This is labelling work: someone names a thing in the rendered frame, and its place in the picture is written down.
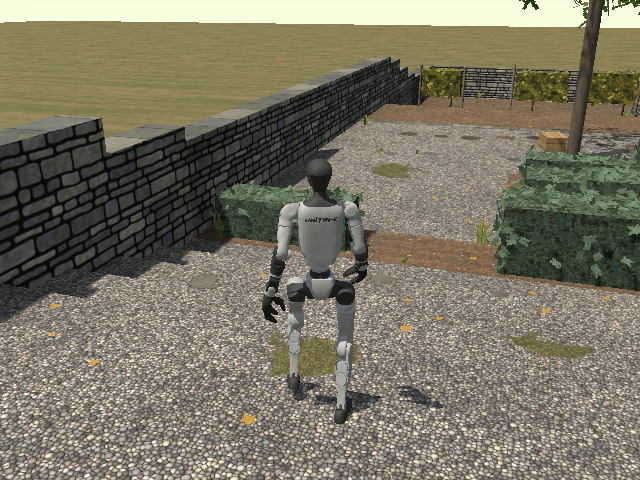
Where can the robot left hand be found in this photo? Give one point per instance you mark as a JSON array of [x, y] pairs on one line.
[[268, 309]]

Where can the left robot foot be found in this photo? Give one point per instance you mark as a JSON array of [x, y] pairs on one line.
[[293, 382]]

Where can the left robot upper arm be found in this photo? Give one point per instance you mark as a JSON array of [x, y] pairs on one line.
[[287, 214]]

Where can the robot foot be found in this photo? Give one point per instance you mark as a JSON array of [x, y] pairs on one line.
[[341, 415], [293, 382]]

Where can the robot right hand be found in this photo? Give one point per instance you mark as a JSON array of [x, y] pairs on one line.
[[360, 277]]

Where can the right robot forearm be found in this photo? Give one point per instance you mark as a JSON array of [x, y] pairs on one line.
[[362, 259]]

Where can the left robot forearm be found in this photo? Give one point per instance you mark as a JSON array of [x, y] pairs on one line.
[[275, 275]]

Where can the right robot foot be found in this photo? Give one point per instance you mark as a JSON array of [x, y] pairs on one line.
[[341, 415]]

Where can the right robot upper arm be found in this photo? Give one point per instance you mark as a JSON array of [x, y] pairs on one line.
[[352, 212]]

